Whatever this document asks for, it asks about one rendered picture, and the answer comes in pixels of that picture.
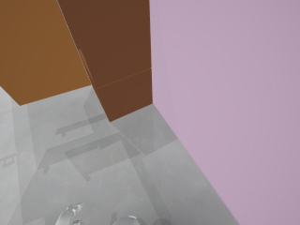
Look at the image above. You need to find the left robot hand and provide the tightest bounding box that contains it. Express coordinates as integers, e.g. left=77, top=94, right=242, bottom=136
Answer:
left=55, top=202, right=85, bottom=225

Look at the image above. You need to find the cupboard door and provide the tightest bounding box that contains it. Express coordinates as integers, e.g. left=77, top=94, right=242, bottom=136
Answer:
left=0, top=0, right=91, bottom=106

